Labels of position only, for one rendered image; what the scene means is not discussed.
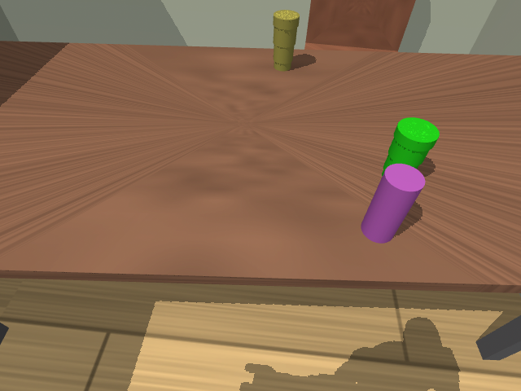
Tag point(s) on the chair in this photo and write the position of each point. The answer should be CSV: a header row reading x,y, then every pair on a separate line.
x,y
357,25

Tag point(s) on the table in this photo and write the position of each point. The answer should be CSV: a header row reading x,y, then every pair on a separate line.
x,y
199,164

